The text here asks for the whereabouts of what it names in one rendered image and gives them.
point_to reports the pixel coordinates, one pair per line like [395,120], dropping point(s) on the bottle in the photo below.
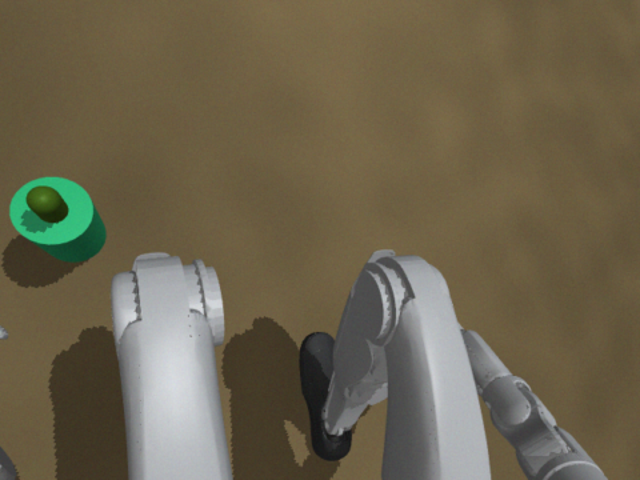
[58,215]

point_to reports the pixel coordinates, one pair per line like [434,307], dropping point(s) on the left robot arm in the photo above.
[7,469]

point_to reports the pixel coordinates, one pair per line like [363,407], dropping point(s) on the right robot hand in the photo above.
[485,364]

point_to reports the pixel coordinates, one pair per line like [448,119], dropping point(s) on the right robot arm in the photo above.
[519,415]

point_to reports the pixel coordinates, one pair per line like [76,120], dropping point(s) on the right robot foot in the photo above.
[316,369]

